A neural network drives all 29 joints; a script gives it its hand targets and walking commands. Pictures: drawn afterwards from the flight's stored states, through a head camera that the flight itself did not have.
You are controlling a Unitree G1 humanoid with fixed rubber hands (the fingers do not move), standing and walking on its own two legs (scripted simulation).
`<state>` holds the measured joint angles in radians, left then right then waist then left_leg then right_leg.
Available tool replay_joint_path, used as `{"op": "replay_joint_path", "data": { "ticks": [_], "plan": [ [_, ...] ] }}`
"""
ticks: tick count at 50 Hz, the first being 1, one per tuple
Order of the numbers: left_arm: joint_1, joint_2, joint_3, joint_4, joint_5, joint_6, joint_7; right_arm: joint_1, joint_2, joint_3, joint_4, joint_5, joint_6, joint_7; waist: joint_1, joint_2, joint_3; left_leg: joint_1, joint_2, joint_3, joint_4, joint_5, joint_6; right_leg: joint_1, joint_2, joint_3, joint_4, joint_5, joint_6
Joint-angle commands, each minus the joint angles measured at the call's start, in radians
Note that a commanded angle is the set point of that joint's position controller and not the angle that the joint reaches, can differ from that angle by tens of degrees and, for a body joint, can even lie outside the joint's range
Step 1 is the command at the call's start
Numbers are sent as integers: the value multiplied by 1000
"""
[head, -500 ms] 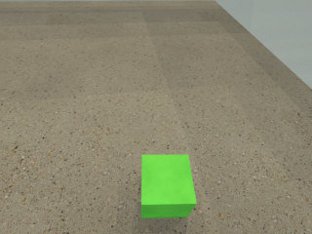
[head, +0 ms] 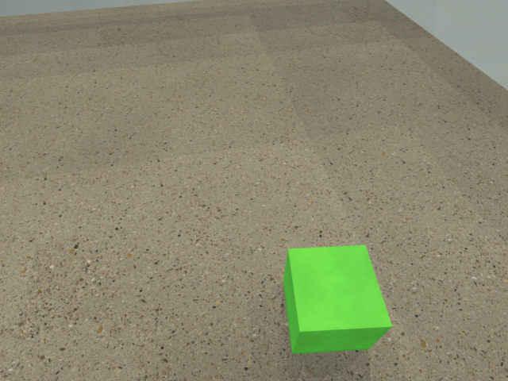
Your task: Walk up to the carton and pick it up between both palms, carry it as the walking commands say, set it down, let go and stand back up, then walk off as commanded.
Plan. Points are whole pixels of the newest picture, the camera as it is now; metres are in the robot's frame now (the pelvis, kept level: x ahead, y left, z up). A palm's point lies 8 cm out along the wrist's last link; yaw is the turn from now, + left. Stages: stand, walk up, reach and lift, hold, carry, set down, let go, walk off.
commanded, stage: walk off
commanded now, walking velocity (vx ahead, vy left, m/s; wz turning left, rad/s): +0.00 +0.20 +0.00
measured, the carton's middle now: (328, 299) +0.50 -0.23 -0.62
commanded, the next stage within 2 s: stand in 0.84 s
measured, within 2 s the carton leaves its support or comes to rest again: neither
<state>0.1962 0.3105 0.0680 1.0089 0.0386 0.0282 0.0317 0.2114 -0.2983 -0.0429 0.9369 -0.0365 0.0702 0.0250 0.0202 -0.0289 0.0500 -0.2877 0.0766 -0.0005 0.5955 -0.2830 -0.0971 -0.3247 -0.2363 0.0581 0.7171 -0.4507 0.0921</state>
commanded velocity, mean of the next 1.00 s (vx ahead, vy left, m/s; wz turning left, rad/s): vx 0.00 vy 0.16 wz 0.00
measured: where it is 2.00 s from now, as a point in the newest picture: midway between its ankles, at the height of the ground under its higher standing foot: outside the picture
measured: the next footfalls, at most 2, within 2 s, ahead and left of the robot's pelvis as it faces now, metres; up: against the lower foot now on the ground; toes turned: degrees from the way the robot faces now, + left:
right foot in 0.22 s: +0.02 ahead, -0.02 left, +0.00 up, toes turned -9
left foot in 0.66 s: +0.05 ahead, +0.33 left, +0.00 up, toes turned +3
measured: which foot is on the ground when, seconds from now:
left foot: down 0.00-0.22, up 0.24-0.64, down 0.66-1.00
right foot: up 0.00-0.20, down 0.22-0.66, up 0.68-1.00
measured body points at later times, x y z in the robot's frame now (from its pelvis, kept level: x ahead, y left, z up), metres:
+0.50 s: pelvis +0.00 +0.12 +0.03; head +0.03 +0.06 +0.48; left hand +0.03 +0.39 -0.09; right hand +0.04 -0.14 -0.14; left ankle +0.00 +0.31 -0.63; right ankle -0.02 -0.01 -0.72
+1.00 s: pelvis -0.01 +0.29 +0.02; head +0.01 +0.29 +0.47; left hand +0.07 +0.56 -0.12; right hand +0.02 +0.03 -0.13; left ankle +0.01 +0.33 -0.72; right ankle -0.06 +0.20 -0.68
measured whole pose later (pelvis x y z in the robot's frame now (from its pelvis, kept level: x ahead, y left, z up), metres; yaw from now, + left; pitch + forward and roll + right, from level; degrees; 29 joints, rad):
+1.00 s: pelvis -0.01 +0.29 +0.02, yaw -2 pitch +1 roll +0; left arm 0.19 0.23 0.07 0.96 0.02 0.07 0.06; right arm 0.26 -0.22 -0.02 0.95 -0.03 0.03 -0.04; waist -0.02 0.00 0.03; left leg -0.23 -0.09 0.13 0.40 -0.19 0.13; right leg -0.34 -0.01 -0.08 0.86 -0.49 -0.01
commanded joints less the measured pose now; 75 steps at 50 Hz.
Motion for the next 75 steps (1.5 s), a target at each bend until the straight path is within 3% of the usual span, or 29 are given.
{"op": "replay_joint_path", "data": {
  "ticks": [1, 3, 5, 7, 8, 9, 10, 12, 15, 20, 25, 28, 30, 31, 32, 34, 37, 42, 46, 49, 51, 54, 57, 61, 64, 67, 70, 73, 75],
  "plan": [
    [-11, 67, 18, -91, -19, 15, 18, 71, -182, -43, -29, -13, -33, -29, -27, 279, -68, 48, 156, -96, -231, 483, 245, -152, 152, -87, 426, -185, -52],
    [49, 55, 18, -65, -29, 7, 16, 28, -152, -27, -34, -16, -24, -34, 9, 263, -95, 119, 101, -25, -164, 615, 197, -134, 157, -115, 297, -118, -54],
    [70, 27, 10, -58, -24, -1, 22, 33, -127, -16, -38, -11, -23, -33, 6, 261, -103, 150, 111, -49, -143, 666, 209, -89, 171, -151, 124, -77, -66],
    [173, -5, -7, -15, -30, -11, 30, 25, -91, -6, -33, 7, -16, -31, 50, 202, -112, 83, 103, -92, -97, 446, 191, 120, 169, -139, -232, 174, -86],
    [199, 34, -6, -15, -20, -25, 36, 99, -49, 1, -8, 21, -13, -33, 64, 27, -128, -21, 48, -67, 27, 206, 133, 293, 84, -1, -427, 342, -79],
    [201, 158, 11, -29, -2, -33, 38, 138, 28, 21, -25, 19, -18, -36, 51, -299, -117, -296, -66, -7, 259, -240, 67, 443, -241, 321, -400, 713, -120],
    [201, 191, 12, -23, -18, -21, 38, 106, -13, 6, -23, 11, -5, -49, 37, -230, -94, -282, -59, -92, 405, -317, 73, 313, -312, 351, -343, 1054, -154],
    [97, 148, 1, -40, -19, -11, 33, 98, -43, -13, -16, 19, 13, -37, -10, -90, -52, -223, -35, -145, 430, -144, 84, 194, -191, 188, -417, 704, -154],
    [19, 106, 2, -83, -13, -16, 24, 97, -62, -22, 19, 12, 23, -15, -8, -165, 34, -215, -61, -101, 462, -42, 51, 109, -60, 19, -419, 616, -131],
    [123, 68, 2, -46, -16, -36, 28, 72, -46, -28, -3, 7, 21, -13, 1, -188, -30, -250, -62, -48, 496, -10, -2, 228, -69, -53, -356, 836, -186],
    [115, 124, 34, -51, -4, -27, 22, -7, 7, -11, -49, 11, 20, 0, 31, -243, -19, -134, -15, 32, 203, -22, -28, 150, -61, -77, -379, 506, -204],
    [87, 169, 59, -66, 4, -3, 13, 56, -13, -22, -34, 9, 10, 5, 11, -243, -23, 27, -24, 63, -22, -113, 5, 73, -98, -21, -334, 422, -190],
    [107, 121, 45, -73, 1, 6, 7, 179, -77, -46, 20, -6, -9, -2, -55, -5, -40, 222, 11, 31, -233, 122, 53, -53, -35, -83, -131, 341, -126],
    [123, 41, 34, -106, -2, 11, 3, 243, -193, -68, 32, -16, -20, -5, -78, 377, -80, 266, 255, -231, -330, 418, 118, -180, 120, -173, 118, -53, -59],
    [57, -14, 27, -127, -8, 33, 17, 179, -213, -64, 0, -2, -25, -16, -76, 457, -90, 129, 294, -281, -310, 457, 218, -195, 207, -81, 347, -288, -56],
    [47, 38, 36, -126, -12, 45, 26, 63, -154, -56, -39, -4, -25, -22, -48, 305, -53, 13, 215, -147, -324, 189, 236, -201, 194, -55, 518, -141, -73],
    [98, 67, 48, -79, -14, 52, 23, -10, -71, -25, -58, 4, -23, -30, -13, 261, -36, 13, 93, -53, -307, 215, 186, -189, 206, -46, 563, -16, -93],
    [68, 30, 34, -75, -9, 45, 28, 54, -46, -7, -41, 7, -35, -49, -20, 160, -31, 139, 109, -128, -332, 180, 237, -207, 193, -119, 346, 22, -94],
    [36, -39, -3, -81, -26, 29, 25, 108, -42, 6, -5, 12, -47, -72, -34, 110, -63, 166, 209, -248, -353, 205, 271, -41, 188, -83, 57, -71, -112],
    [75, -26, -8, -47, -32, 26, 20, 101, -57, 12, 3, 16, -44, -81, -14, 74, -58, 128, 209, -242, -380, 210, 228, 86, 196, -92, -124, -18, -137],
    [101, -30, -15, -31, -35, 24, 16, 104, -55, 15, 13, 27, -41, -82, 17, 17, -31, 61, 185, -228, -404, 143, 159, 185, 178, -78, -304, 183, -146],
    [133, -16, -22, -5, -22, 8, 14, 120, -38, 14, 18, 46, -53, -68, 6, -132, -9, 2, 41, -120, -351, 82, 34, 241, 22, 100, -395, 219, -184],
    [55, -26, -30, 4, -32, -7, 10, 133, -10, 13, 42, 22, -59, -58, -41, -134, 33, 176, 22, -104, -381, 143, 42, 47, 28, 68, -411, 67, -156],
    [120, -62, -41, 32, -40, -28, 14, 156, 11, 18, 79, 15, -66, -56, -17, -41, -11, 227, 50, -131, -384, 174, 110, 100, 108, -19, -364, 191, -117],
    [155, -66, -41, 67, -43, -16, 9, 190, 39, 26, 100, 21, -67, -61, -30, 43, -1, 220, 79, -168, -459, 98, 79, 95, 136, -43, -328, 160, -121],
    [199, -64, -43, 94, -38, -2, 8, 197, 45, 26, 115, 30, -60, -70, -30, 142, 26, 234, 106, -206, -521, 142, 23, 73, 158, -80, -304, 120, -117],
    [262, -46, -38, 123, -29, -4, 14, 175, 37, 21, 115, 33, -53, -74, -13, 202, 26, 311, 84, -148, -506, 415, -51, 61, 167, -112, -322, 100, -113],
    [426, -27, -27, 179, -29, -19, 29, 121, -7, 4, 93, 39, -45, -67, 35, 189, -36, 338, 46, -51, -457, 727, -158, 157, 161, -152, -417, 170, -109],
    [552, -6, -15, 206, -20, -32, 43, 40, -13, -7, 57, 61, -35, -52, 99, 76, -60, 268, -74, 49, -222, 752, -271, 250, 58, -82, -583, 184, -198]
  ]
}}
